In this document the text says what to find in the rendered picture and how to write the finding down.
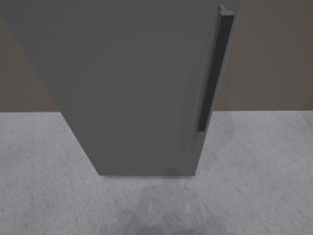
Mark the handle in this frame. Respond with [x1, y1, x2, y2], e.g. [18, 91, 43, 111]
[197, 4, 235, 132]

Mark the fridge door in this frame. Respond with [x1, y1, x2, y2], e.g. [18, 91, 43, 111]
[0, 0, 242, 176]

